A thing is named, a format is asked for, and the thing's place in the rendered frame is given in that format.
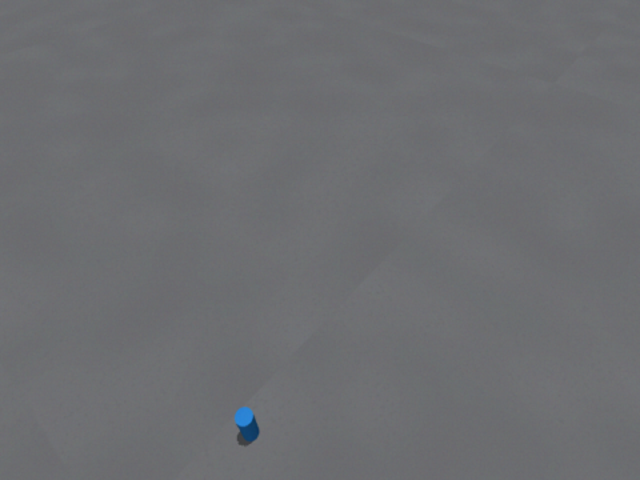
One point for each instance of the can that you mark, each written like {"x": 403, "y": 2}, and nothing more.
{"x": 247, "y": 424}

